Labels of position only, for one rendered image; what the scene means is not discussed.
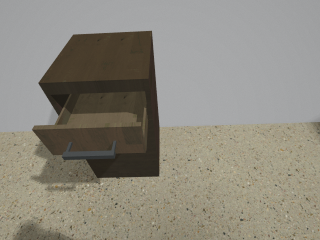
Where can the handle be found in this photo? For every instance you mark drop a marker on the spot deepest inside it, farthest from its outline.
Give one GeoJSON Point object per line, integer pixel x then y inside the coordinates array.
{"type": "Point", "coordinates": [88, 155]}

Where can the cabinet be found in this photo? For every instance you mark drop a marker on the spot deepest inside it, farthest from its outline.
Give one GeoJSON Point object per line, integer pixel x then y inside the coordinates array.
{"type": "Point", "coordinates": [110, 63]}

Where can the drawer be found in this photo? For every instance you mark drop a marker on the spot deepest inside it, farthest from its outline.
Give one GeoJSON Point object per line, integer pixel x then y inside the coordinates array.
{"type": "Point", "coordinates": [93, 121]}

